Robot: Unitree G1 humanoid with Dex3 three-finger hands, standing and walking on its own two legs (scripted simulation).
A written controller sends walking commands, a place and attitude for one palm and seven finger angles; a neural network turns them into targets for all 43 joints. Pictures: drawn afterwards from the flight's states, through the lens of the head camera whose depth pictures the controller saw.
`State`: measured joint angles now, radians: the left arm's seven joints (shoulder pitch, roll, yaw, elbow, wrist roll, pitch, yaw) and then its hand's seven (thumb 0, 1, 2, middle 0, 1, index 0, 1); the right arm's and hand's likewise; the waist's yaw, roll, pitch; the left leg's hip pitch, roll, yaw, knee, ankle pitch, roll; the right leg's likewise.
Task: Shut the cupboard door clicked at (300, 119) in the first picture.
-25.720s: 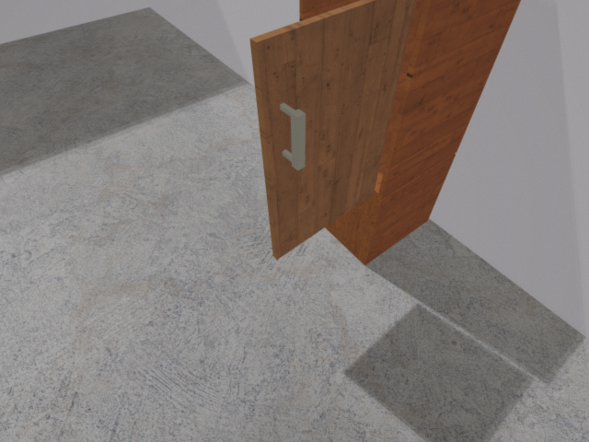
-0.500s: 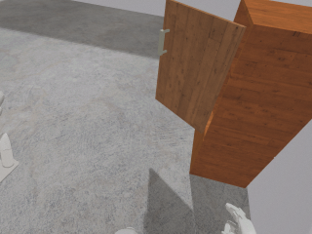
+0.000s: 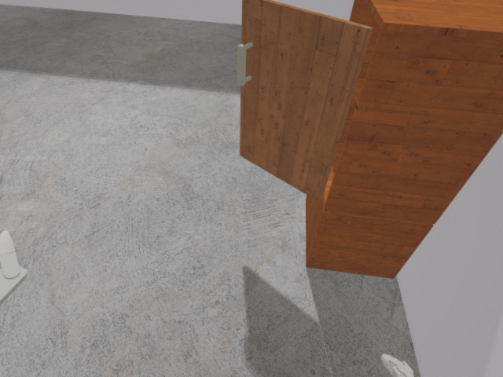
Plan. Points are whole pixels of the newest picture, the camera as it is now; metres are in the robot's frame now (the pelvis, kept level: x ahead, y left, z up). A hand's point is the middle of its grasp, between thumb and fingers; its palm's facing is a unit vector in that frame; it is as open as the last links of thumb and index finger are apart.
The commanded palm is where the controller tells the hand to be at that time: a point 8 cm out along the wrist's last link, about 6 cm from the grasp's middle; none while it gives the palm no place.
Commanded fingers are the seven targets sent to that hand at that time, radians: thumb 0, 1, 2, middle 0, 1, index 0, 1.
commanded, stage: stop stepping back and stand still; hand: left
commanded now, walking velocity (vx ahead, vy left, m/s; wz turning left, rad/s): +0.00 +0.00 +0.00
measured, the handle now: (245, 64) +0.99 +0.07 +0.07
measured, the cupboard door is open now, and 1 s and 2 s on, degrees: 57 57 57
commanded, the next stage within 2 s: none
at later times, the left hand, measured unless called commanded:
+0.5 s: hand out of the picture +0.20 +0.30 +0.17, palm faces +0.46 -0.78 -0.42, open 7.4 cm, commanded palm +0.14 +0.33 +0.19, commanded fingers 0.00 0.90 0.90 -0.20 -0.30 -0.20 -0.30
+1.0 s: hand out of the picture +0.19 +0.36 +0.16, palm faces +0.44 -0.77 -0.46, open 7.4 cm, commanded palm +0.13 +0.39 +0.19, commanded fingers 0.00 0.90 0.90 -0.20 -0.30 -0.20 -0.30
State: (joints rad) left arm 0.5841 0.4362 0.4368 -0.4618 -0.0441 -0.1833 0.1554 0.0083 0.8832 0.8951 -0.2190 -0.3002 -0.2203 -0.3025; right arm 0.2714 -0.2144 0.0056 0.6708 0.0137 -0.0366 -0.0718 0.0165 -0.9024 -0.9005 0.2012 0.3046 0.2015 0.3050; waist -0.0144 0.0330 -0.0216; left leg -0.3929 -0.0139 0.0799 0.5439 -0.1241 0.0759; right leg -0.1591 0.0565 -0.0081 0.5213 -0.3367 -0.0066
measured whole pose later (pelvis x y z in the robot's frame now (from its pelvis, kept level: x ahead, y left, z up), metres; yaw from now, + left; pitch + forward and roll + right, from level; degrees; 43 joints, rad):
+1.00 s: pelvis +0.00 +0.08 +0.00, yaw +2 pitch +0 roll -5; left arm 0.58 0.44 0.43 -0.55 -0.05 -0.19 0.15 0.01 0.89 0.90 -0.22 -0.30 -0.22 -0.30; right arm 0.20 -0.22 0.00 0.59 0.02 -0.05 -0.04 0.02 -0.90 -0.90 0.20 0.30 0.20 0.30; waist 0.01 0.03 0.02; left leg -0.40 -0.10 0.12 0.49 -0.14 -0.05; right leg -0.15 0.02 -0.02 0.46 -0.32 -0.01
